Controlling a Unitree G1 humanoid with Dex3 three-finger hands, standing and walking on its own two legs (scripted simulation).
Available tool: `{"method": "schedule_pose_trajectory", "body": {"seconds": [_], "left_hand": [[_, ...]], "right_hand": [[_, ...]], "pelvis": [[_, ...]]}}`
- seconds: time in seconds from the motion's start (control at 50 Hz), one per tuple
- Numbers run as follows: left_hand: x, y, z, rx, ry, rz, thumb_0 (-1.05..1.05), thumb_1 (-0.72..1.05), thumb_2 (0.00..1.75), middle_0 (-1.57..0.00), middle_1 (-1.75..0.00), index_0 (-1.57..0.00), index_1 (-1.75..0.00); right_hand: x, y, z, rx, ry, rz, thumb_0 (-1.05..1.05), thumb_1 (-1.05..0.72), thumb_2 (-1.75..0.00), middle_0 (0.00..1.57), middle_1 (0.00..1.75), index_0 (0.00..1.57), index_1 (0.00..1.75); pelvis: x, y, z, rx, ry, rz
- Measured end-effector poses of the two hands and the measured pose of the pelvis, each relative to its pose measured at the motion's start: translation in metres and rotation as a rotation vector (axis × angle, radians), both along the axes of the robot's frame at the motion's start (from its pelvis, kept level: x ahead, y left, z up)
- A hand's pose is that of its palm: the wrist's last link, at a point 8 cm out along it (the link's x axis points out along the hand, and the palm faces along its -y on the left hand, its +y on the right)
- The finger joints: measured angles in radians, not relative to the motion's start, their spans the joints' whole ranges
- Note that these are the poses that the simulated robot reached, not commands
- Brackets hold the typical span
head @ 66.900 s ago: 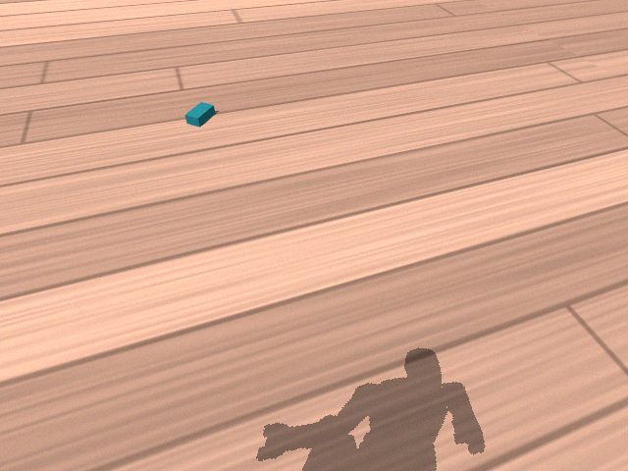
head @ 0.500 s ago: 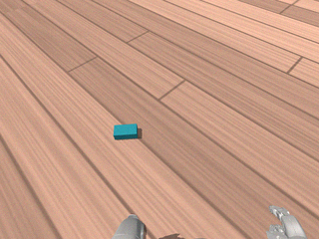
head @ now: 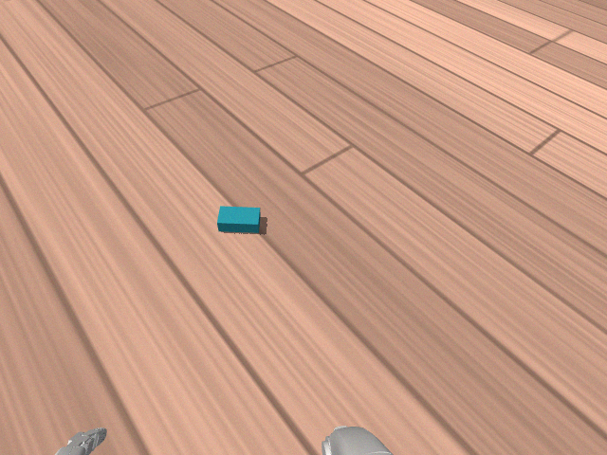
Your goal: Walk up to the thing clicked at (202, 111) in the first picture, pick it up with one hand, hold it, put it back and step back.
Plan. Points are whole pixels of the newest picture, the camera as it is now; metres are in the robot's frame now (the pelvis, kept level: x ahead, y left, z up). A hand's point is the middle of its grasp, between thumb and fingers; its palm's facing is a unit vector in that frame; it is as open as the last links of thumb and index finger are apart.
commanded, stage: step back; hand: left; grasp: from above
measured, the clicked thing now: (239, 219) +1.06 +0.21 -0.73
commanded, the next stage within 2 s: stand in 1.04 s
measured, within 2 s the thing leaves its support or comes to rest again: neither
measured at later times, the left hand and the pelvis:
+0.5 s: hand out of the picture -0.04 +0.29 -0.14, palm faces +0.03 -0.90 -0.44, open 7.4 cm; pelvis -0.05 +0.00 +0.00, yaw +1 degrees
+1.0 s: hand out of the picture +0.08 +0.26 -0.15, palm faces -0.02 -0.92 -0.38, open 7.4 cm; pelvis -0.01 +0.00 +0.00, yaw -2 degrees
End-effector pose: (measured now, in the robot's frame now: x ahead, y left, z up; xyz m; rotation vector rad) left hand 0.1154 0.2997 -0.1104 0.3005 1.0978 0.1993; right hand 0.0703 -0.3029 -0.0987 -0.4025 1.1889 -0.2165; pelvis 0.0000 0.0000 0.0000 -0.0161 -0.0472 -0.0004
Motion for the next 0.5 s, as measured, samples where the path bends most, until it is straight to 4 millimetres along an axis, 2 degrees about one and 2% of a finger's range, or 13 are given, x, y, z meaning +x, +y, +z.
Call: {"method": "schedule_pose_trajectory", "body": {"seconds": [0.08, 0.14, 0.22, 0.28, 0.4, 0.5], "left_hand": [[-0.044, -0.003, -0.003, 0.009, 0.037, 0.001, 0.00, 0.90, 0.89, -0.20, -0.30, -0.20, -0.30], [-0.080, -0.006, -0.006, 0.045, 0.086, -0.012, 0.00, 0.90, 0.89, -0.20, -0.30, -0.20, -0.30], [-0.128, -0.015, 0.002, 0.070, 0.142, 0.015, 0.00, 0.90, 0.89, -0.20, -0.30, -0.20, -0.30], [-0.153, -0.013, 0.012, 0.087, 0.166, 0.045, 0.00, 0.90, 0.89, -0.20, -0.30, -0.20, -0.30], [-0.171, 0.003, 0.021, 0.113, 0.173, 0.077, 0.00, 0.90, 0.89, -0.20, -0.30, -0.20, -0.30], [-0.166, 0.029, 0.012, 0.114, 0.172, 0.096, 0.00, 0.90, 0.89, -0.20, -0.30, -0.20, -0.30]], "right_hand": [[0.000, -0.014, 0.008, -0.006, -0.082, 0.013, 0.01, -0.90, -0.90, 0.21, 0.30, 0.21, 0.30], [-0.001, -0.029, 0.004, 0.007, -0.147, 0.007, 0.01, -0.89, -0.90, 0.20, 0.30, 0.21, 0.30], [-0.018, -0.040, -0.002, 0.027, -0.150, -0.022, 0.01, -0.90, -0.90, 0.20, 0.30, 0.21, 0.30], [-0.035, -0.042, -0.005, 0.055, -0.112, -0.034, 0.01, -0.90, -0.90, 0.20, 0.30, 0.21, 0.30], [-0.058, -0.033, -0.017, 0.074, -0.001, -0.019, 0.01, -0.90, -0.90, 0.20, 0.30, 0.20, 0.30], [-0.052, -0.010, -0.021, 0.074, 0.042, 0.004, 0.01, -0.90, -0.90, 0.20, 0.30, 0.20, 0.30]], "pelvis": [[-0.023, -0.010, -0.001, 0.011, 0.019, -0.024], [-0.039, -0.020, -0.008, 0.022, 0.017, -0.065], [-0.050, -0.027, -0.004, -0.017, -0.007, -0.058], [-0.052, -0.027, 0.002, 0.013, -0.009, -0.068], [-0.054, -0.019, 0.003, 0.011, -0.003, -0.021], [-0.050, -0.003, -0.003, 0.015, 0.006, 0.016]]}}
